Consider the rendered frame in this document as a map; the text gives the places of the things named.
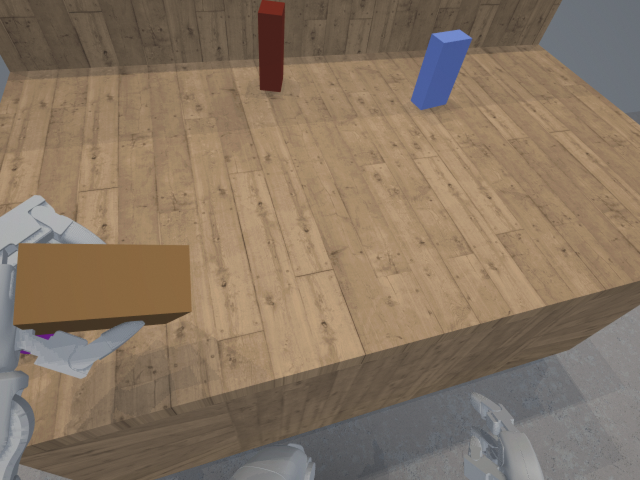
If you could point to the right robot hand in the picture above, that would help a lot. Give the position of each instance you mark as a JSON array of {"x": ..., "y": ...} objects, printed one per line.
[{"x": 512, "y": 457}]

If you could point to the left robot hand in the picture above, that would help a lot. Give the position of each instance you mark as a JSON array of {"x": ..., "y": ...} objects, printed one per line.
[{"x": 35, "y": 221}]

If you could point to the table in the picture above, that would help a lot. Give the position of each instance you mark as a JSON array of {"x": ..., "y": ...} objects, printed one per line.
[{"x": 348, "y": 251}]

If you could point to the sponge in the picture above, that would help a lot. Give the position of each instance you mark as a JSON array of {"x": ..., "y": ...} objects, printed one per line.
[{"x": 83, "y": 287}]

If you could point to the robot left thigh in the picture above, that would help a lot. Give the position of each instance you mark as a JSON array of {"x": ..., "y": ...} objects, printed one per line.
[{"x": 277, "y": 462}]

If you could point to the left robot shin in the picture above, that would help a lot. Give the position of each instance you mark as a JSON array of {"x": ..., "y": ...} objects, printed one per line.
[{"x": 296, "y": 446}]

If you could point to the robot left forearm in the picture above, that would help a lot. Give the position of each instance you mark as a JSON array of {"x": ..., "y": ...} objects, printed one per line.
[{"x": 17, "y": 422}]

